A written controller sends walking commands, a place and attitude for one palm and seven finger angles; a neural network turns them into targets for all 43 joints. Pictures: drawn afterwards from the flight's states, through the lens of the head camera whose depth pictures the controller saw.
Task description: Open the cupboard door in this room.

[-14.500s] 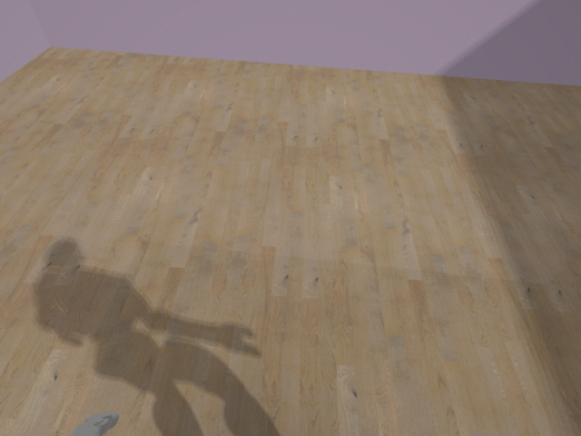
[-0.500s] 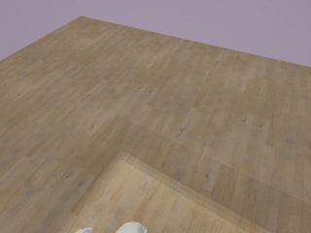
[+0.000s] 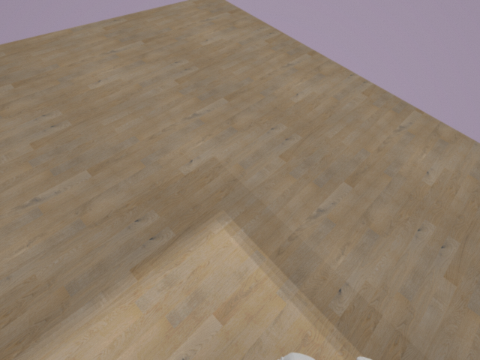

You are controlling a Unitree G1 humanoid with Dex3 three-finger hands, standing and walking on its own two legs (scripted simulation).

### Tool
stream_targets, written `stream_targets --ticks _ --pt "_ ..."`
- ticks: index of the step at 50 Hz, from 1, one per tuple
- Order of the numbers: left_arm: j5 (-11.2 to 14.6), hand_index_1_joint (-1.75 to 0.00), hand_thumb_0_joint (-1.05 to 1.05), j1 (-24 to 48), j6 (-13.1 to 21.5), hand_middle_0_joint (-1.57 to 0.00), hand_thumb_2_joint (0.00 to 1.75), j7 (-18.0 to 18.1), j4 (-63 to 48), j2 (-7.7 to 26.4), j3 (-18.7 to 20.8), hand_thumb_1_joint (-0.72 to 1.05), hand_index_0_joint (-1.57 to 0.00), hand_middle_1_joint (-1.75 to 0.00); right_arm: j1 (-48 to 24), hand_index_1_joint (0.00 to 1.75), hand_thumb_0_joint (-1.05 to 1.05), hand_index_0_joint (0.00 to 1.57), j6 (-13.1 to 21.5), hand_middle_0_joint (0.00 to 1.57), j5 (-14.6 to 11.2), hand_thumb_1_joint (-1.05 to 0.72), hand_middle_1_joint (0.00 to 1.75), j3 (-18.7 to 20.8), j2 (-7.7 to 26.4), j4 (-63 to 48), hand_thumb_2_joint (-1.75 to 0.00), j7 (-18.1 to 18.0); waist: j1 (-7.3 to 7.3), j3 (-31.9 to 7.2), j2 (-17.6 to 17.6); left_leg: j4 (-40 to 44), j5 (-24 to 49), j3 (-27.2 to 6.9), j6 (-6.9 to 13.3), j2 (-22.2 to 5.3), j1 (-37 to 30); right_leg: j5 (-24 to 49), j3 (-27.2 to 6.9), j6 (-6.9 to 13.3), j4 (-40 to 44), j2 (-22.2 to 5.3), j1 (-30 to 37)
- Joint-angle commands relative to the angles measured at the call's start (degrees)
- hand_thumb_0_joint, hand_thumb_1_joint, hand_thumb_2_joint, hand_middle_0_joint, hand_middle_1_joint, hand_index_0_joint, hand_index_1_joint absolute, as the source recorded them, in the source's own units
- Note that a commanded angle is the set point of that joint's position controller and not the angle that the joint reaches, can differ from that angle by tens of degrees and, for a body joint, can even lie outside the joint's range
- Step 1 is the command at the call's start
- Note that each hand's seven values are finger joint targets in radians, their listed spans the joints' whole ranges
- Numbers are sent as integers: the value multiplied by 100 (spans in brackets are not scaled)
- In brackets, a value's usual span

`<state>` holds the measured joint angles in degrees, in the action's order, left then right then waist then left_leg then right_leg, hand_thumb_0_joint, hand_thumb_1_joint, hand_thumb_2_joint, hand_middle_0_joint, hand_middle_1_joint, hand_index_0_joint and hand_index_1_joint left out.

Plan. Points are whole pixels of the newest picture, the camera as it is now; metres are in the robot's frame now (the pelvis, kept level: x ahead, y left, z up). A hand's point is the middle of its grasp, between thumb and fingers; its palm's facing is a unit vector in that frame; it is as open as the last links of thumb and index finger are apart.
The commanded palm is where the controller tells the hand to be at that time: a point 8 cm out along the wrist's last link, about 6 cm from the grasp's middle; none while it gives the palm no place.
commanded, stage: turn or walk to find it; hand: left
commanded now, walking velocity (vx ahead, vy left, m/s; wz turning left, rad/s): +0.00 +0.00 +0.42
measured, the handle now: out of the picture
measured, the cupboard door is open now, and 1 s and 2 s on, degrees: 0 0 0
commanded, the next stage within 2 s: none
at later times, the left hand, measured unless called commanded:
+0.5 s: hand out of the picture +0.03 +0.15 -0.14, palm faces +0.21 -0.93 -0.29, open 7.4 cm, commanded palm none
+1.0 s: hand out of the picture -0.15 +0.17 -0.19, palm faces +0.49 -0.83 -0.25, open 7.4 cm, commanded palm none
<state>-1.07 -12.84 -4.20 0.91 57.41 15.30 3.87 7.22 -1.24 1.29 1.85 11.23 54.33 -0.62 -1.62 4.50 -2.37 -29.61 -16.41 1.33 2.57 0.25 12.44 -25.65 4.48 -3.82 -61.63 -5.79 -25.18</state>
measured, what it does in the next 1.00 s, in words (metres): steps on the spot, turning left: right foot, then left foot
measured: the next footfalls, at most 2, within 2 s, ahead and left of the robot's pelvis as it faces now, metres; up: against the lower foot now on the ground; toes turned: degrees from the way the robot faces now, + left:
right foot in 0.36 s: +0.02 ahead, -0.14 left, +0.00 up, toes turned +5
left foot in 0.88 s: -0.09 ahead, +0.08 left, +0.00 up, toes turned +28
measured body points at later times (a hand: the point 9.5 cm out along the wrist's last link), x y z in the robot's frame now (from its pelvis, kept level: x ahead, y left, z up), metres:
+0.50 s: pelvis -0.03 -0.06 +0.00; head +0.00 -0.10 +0.45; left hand +0.02 +0.19 -0.12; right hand +0.04 -0.31 -0.17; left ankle -0.06 +0.08 -0.66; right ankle -0.02 -0.15 -0.74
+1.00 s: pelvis -0.07 -0.03 +0.00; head -0.05 +0.01 +0.44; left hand -0.18 +0.21 -0.17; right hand +0.15 -0.20 -0.13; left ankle -0.13 +0.06 -0.74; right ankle -0.03 -0.16 -0.68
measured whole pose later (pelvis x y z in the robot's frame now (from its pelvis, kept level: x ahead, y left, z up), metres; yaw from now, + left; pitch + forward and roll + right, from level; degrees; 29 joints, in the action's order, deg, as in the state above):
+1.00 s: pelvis -0.07 -0.03 +0.00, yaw +27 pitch -1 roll -1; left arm -1.2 -14.2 -4.5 1.2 58.1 15.3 3.9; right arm 6.2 -1.5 1.3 2.0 11.3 54.4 -0.4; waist -2.1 4.7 -3.1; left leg -31.0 -17.9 1.7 1.6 0.0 12.5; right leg -27.8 6.0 -3.3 -58.1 -6.5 -23.6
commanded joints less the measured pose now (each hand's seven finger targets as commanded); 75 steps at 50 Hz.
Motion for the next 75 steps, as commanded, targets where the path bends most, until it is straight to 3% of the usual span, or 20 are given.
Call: stream_targets --ticks 1,10,16,17,18,19,25,36,41,42,44,45,50,59,64,65,67,68,72,75 --pt "15 -30 0 127 205 -20 90 -21 -442 347 54 90 -20 -30 352 30 0 20 106 20 -33 -90 30 285 1158 -247 -90 -68 194 -530 901 1087 3028 -1190 584 -1333 -701 373 -309 -119 -215 -26 -487" --pt "44 -30 0 669 221 -20 90 26 -769 214 11 90 -20 -30 679 30 0 20 47 20 27 -90 30 379 1167 -220 -90 -40 370 -514 1057 1037 2495 -2033 805 -1351 -595 -62 -381 -90 1055 179 -157" --pt "101 -30 0 -53 357 -20 90 65 -641 232 37 90 -20 -30 460 30 0 20 3 20 -6 -90 30 414 1098 -312 -90 -5 11 -882 905 393 2126 -2090 430 -882 399 1228 -221 47 3667 364 1793" --pt "56 -30 0 -219 421 -20 90 90 -610 472 86 90 -20 -30 524 30 0 20 10 20 -54 -90 30 394 874 -321 -90 18 -32 -984 336 -8 1263 -1787 110 -525 1040 1578 -638 158 4267 -132 2569" --pt "-30 -30 0 -343 470 -20 90 133 -602 978 179 90 -20 -30 575 30 0 20 24 20 -90 -90 30 331 524 -421 -90 48 -95 -1019 -1200 -1134 -576 -787 -320 275 2026 1978 -1973 651 4475 -1523 3104" --pt "-14 -30 0 -280 449 -20 90 131 -707 1090 174 90 -20 -30 401 30 0 20 -26 20 -41 -90 30 390 704 -512 -90 23 -149 -797 -1260 -2315 -1759 -610 -399 349 2068 2565 -2356 1232 4534 -2243 2287" --pt "19 -30 0 512 494 -20 90 109 -863 376 29 90 -20 -30 874 30 0 20 -240 20 4 -90 30 426 627 -11 -90 148 355 -82 -595 -4184 -323 -501 -565 -64 1954 2149 -510 889 4518 -1096 1291" --pt "-80 -30 0 -461 470 -20 90 98 -474 735 154 90 -20 -30 -41 30 0 20 -149 20 -53 -90 30 256 492 -198 -90 122 -169 -466 -802 -1953 -1089 57 -649 -223 1415 3573 -287 1234 4024 -1485 2263" --pt "-48 -30 0 -286 416 -20 90 81 -383 865 200 90 -20 -30 317 30 0 20 -28 20 -88 -90 30 215 542 -155 -90 94 88 -804 -827 -114 -200 364 -497 -126 245 3635 72 923 3318 -1445 2005" --pt "5 -30 0 -201 384 -20 90 74 -407 794 191 90 -20 -30 558 30 0 20 27 20 -79 -90 30 237 695 -95 -90 107 266 -931 -401 691 646 234 -427 -239 -463 3151 338 645 2812 -1298 1579" --pt "45 -30 0 -73 288 -20 90 46 -707 159 1 90 -20 -30 917 30 0 20 61 20 -31 -90 30 451 1645 -79 -90 44 483 -913 2147 1096 3813 -2270 546 -2271 -1466 -1154 478 -49 841 -111 -646" --pt "15 -30 0 182 220 -20 90 68 -725 326 4 90 -20 -30 946 30 0 20 -5 20 -26 -90 30 423 1639 -25 -90 31 526 -752 1420 1023 3408 -1812 808 -2416 -924 -1084 40 48 304 -196 -358" --pt "11 -30 0 33 205 -20 90 -38 -415 364 78 90 -20 -30 62 30 0 20 64 20 -17 -90 30 270 1161 -252 -90 -71 141 -320 1164 1084 2784 -1143 583 -1382 -470 171 -237 -39 -242 -77 -476" --pt "51 -30 0 522 245 -20 90 12 -720 193 2 90 -20 -30 515 30 0 20 51 20 20 -90 30 379 1198 -225 -90 -43 356 -545 1095 840 3196 -1685 772 -1369 -717 -108 -267 -120 1140 152 -142" --pt "92 -30 0 -44 337 -20 90 31 -616 213 19 90 -20 -30 242 30 0 20 -1 20 9 -90 30 420 1180 -329 -90 -13 51 -753 1132 410 2689 -1865 526 -1050 77 853 -93 -20 3023 381 1294" --pt "74 -30 0 -219 384 -20 90 41 -574 319 52 90 -20 -30 231 30 0 20 0 20 -25 -90 30 418 1081 -336 -90 2 -42 -782 838 163 2084 -1770 306 -825 527 1465 -127 11 3738 282 1921" --pt "-65 -30 0 -469 480 -20 90 104 -583 1123 210 90 -20 -30 241 30 0 20 11 20 -74 -90 30 325 489 -555 -90 44 -188 -756 -1534 -1775 -1405 -445 -394 399 2155 2430 -2217 855 4431 -1922 2801" --pt "-14 -30 0 -436 442 -20 90 108 -661 1122 167 90 -20 -30 119 30 0 20 -67 20 -43 -90 30 401 772 -551 -90 30 -229 -658 -1102 -2862 -1815 -670 -364 221 1916 2458 -2228 1283 4531 -2259 1902" --pt "11 -30 0 555 467 -20 90 102 -928 470 48 90 -20 -30 615 30 0 20 -208 20 16 -90 30 433 717 -109 -90 138 307 -174 -603 -4208 -544 -584 -485 -71 1950 1844 -785 912 4520 -1214 1294" --pt "6 -30 0 288 510 -20 90 104 -839 404 34 90 -20 -30 666 30 0 20 -216 20 -3 -90 30 405 648 -23 -90 158 231 -274 -697 -4140 -251 -432 -610 -142 1981 2303 -374 858 4453 -1135 1582"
